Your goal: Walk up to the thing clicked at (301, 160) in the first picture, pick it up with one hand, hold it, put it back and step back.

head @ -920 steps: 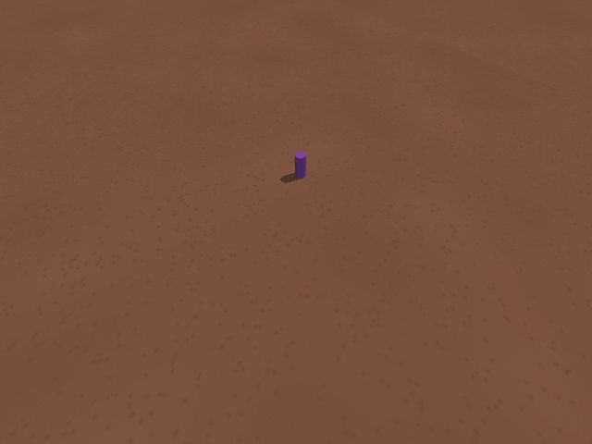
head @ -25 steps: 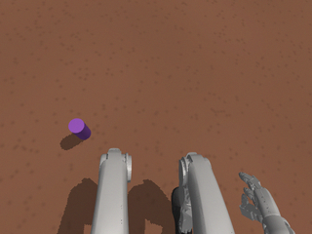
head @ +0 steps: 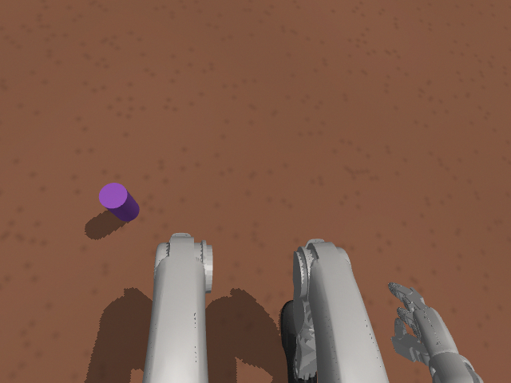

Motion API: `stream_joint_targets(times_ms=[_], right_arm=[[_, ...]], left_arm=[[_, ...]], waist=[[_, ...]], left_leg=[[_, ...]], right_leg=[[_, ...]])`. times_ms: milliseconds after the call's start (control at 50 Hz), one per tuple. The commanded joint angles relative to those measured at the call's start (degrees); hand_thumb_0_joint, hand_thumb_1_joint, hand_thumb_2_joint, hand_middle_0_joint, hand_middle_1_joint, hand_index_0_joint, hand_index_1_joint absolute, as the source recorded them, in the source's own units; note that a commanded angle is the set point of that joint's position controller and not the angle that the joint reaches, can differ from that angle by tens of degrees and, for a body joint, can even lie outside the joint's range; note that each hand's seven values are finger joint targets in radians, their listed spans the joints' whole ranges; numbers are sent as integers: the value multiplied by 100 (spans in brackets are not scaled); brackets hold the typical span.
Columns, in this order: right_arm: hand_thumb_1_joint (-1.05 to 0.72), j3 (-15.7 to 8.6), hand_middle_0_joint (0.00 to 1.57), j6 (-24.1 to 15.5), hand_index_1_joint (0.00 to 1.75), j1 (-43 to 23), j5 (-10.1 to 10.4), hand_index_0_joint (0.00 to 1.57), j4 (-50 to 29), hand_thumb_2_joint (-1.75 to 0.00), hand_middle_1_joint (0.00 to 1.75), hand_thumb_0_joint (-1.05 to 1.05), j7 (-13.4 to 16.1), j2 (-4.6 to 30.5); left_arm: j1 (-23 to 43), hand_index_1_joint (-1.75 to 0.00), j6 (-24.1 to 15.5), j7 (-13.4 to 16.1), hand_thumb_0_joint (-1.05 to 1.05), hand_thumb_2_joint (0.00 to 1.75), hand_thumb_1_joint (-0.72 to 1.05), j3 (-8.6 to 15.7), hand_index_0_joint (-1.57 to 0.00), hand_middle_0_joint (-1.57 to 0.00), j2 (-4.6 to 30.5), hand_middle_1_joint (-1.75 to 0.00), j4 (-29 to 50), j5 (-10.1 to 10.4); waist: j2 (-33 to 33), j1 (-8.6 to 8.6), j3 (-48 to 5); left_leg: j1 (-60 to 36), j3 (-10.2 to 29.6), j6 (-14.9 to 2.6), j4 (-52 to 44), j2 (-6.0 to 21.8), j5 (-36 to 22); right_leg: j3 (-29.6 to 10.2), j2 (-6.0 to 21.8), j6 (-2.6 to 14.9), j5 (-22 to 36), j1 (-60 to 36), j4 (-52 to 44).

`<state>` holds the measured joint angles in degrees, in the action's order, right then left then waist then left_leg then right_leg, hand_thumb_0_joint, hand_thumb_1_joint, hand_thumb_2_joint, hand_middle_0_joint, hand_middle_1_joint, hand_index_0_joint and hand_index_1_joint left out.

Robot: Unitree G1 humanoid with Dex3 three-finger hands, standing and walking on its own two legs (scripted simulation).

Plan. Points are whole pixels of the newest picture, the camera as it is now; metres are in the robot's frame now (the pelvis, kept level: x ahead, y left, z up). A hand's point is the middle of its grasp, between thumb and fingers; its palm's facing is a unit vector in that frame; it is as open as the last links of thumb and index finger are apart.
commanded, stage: go down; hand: left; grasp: from the side
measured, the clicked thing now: (121, 203) +0.42 +0.31 -0.33
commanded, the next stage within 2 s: approach in 0.44 s
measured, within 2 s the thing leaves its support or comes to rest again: neither
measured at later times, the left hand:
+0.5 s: hand out of the picture +0.30 +0.46 -0.02, palm faces +0.37 -0.93 -0.08, open 17.5 cm
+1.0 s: hand (12, 221) +0.33 +0.42 -0.16, palm faces +0.34 -0.94 +0.06, open 17.7 cm
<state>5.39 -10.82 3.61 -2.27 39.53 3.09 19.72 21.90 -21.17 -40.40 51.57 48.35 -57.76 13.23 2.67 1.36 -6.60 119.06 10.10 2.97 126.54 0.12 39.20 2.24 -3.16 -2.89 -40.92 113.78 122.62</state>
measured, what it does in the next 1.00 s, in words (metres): lowers itself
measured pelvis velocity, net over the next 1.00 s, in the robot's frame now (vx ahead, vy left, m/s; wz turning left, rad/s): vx -0.01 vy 0.00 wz -0.07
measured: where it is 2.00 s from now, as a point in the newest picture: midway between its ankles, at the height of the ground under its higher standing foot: (238, 366)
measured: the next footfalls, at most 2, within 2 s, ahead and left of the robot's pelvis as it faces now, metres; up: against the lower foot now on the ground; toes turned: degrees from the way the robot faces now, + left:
none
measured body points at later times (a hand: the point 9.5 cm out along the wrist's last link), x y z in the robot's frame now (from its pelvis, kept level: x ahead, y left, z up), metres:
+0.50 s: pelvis +0.00 +0.00 -0.02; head +0.19 +0.09 +0.38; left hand +0.28 +0.51 -0.01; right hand +0.20 -0.26 -0.11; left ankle +0.08 +0.14 -0.37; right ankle +0.09 -0.14 -0.36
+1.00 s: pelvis -0.01 +0.00 -0.09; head +0.20 +0.13 +0.29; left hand +0.31 +0.47 -0.16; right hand +0.21 -0.25 -0.15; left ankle +0.08 +0.14 -0.37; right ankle +0.09 -0.14 -0.36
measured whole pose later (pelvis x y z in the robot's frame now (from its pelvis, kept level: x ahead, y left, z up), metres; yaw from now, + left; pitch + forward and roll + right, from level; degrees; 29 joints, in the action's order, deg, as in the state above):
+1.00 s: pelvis -0.01 +0.00 -0.09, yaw -4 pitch +23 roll -10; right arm 13.6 -9.9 -4.1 -9.0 38.1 0.5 21.2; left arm 28.7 -40.7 -42.8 52.6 49.7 -74.9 17.9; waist 9.4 5.2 2.6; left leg 127.5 14.5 3.6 143.6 -0.4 40.2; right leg 4.5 -5.8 -3.2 -40.6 121.7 137.1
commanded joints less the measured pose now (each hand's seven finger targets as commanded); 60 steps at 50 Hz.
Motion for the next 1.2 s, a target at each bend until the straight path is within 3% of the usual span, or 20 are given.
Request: stream_joint_targets(times_ms=[0,60,120,180,240,300,380,520,580,640,700,760,860,940,1000,1020,1060,1120,1160,1180], right_arm=[[-91,-531,20,-175,30,495,51,20,-373,-91,30,0,70,1368],[-91,-509,20,-170,30,535,36,20,-337,-91,30,0,82,1336],[-91,-485,20,-178,30,495,30,20,-374,-91,30,0,58,1324],[-91,-474,20,-170,30,505,9,20,-381,-91,30,0,53,1340],[-91,-473,20,-168,30,491,6,20,-365,-91,30,0,42,1396],[-91,-477,20,-161,30,530,-2,20,-329,-91,30,0,37,1395],[-91,-448,20,-173,30,465,-9,20,-350,-91,30,0,26,1388],[-93,-446,20,-142,30,405,-3,20,-369,-91,30,0,9,1404],[-91,-414,20,-171,30,397,-21,20,-327,-91,30,0,-4,1385],[-91,-355,20,-201,30,241,-50,20,-326,-90,30,0,-15,1417],[-90,-248,20,-250,30,200,-145,20,-338,-90,30,0,-39,1472],[-90,-121,20,-261,30,76,-255,20,-330,-90,30,0,-54,1520],[-89,100,20,-165,30,-161,-493,20,-398,-90,30,0,-127,1658],[-90,293,20,40,30,-399,-713,20,-427,-90,30,0,-180,1791],[-90,410,20,193,30,-581,-862,20,-497,-90,30,0,-238,1870],[-91,470,20,232,30,-650,-908,20,-496,-90,30,0,-253,1871],[-91,539,20,294,30,-748,-975,20,-522,-90,30,0,-296,1939],[-92,647,20,359,30,-849,-1075,20,-529,-91,30,0,-340,2007],[-92,744,20,378,30,-1011,-1105,20,-615,-91,30,0,-366,2014],[-92,801,20,401,30,-1011,-1147,20,-596,-91,30,0,-381,2043]], left_arm=[[471,-7,-330,6,0,7,-53,471,-3,-4,2421,-6,1005,273],[657,-6,-347,-14,0,7,-54,470,-3,-4,2446,-6,969,296],[594,-6,-365,-22,0,7,-55,505,-3,-4,2528,-5,823,298],[763,-7,-393,-50,0,7,-53,491,-3,-4,2589,-6,894,259],[751,-7,-437,-70,0,7,-52,580,-3,-4,2689,-6,912,277],[743,-7,-460,-123,0,7,-56,526,-3,-4,2529,-6,766,311],[758,-7,-484,-123,0,8,-53,616,-3,-4,2733,-5,792,325],[727,-12,-522,-175,0,12,-57,659,-2,-6,2696,-8,850,389],[631,-9,-578,-229,0,1,-61,656,-6,-9,2498,-7,516,492],[787,-9,-829,-308,0,1,-61,487,-7,-9,2174,-7,155,614],[987,-8,-1236,-388,0,0,-61,462,-7,-9,2046,-6,-106,796],[1148,-7,-1598,-456,0,0,-61,263,-7,-9,1880,-5,-459,872],[1332,-7,-2113,-359,0,0,-60,276,-7,-9,2175,-5,-776,815],[1413,-9,-2468,-185,0,1,-61,416,-8,-10,2670,-7,-636,570],[1291,-11,-2694,1,0,3,-61,240,-7,-9,2406,-9,-778,434],[1239,-11,-2767,82,0,4,-61,269,-7,-9,2481,-9,-846,387],[1131,-12,-2929,162,0,3,-61,113,-7,-9,2262,-10,-893,389],[1232,-12,-3154,243,0,3,-61,-246,-7,-9,1830,-11,-1007,424],[1404,-12,-3297,307,0,4,-61,-668,-7,-8,1432,-11,-1104,421],[1360,-12,-3377,388,0,4,-61,-616,-7,-8,1556,-11,-1196,405]], waist=[[-1635,-363,-3190],[-1531,-285,-3149],[-1315,-331,-3091],[-1427,-295,-3156],[-1643,-370,-3217],[-1578,-270,-3183],[-1485,-352,-3189],[-1523,-348,-3194],[-1230,-260,-3024],[-1148,-81,-2525],[-985,39,-2584],[-960,139,-2551],[-1136,127,-2500],[-1816,81,-2578],[-1921,222,-2444],[-2043,221,-2331],[-2138,322,-2256],[-2006,639,-2154],[-1949,794,-1948],[-1894,832,-1922]], left_leg=[[-2770,-493,-345,-1921,185,-626],[-2607,-563,-378,-1764,159,-533],[-2360,-625,-411,-1687,137,-513],[-2468,-576,-388,-1701,157,-464],[-2578,-559,-359,-1689,160,-597],[-2585,-575,-359,-1577,153,-701],[-2406,-629,-385,-1526,145,-557],[-2426,-579,-366,-1443,146,-617],[-2161,-611,-397,-1249,120,-672],[-1877,-504,-394,-1143,143,-299],[-1781,-517,-382,-796,143,-508],[-1761,-473,-349,-560,178,-560],[-1655,-445,-309,-205,222,-526],[-1941,-374,-206,-124,288,-731],[-1966,-295,-171,14,311,-795],[-1952,-260,-156,-5,324,-711],[-2020,-171,-135,70,342,-672],[-2015,-51,-124,322,344,-801],[-2019,37,-100,373,358,-796],[-1950,69,-108,487,356,-821]], right_leg=[[470,6,520,749,-1106,-1009],[447,7,502,672,-1161,-1078],[435,-10,494,604,-1256,-1112],[459,-6,500,569,-1194,-1036],[469,0,521,694,-1082,-878],[472,5,518,767,-991,-855],[453,-16,506,656,-1106,-876],[480,-6,511,687,-920,-736],[473,-24,497,688,-926,-744],[577,-50,505,395,-522,-568],[604,-79,486,559,-602,-460],[665,-112,484,610,-537,-295],[778,-191,479,623,-549,15],[894,-226,497,806,-533,387],[1004,-245,479,892,-508,539],[1041,-250,484,831,-440,599],[1130,-278,477,825,-385,686],[1215,-293,445,993,-412,751],[1281,-295,444,1001,-260,823],[1303,-313,426,1057,-372,830]])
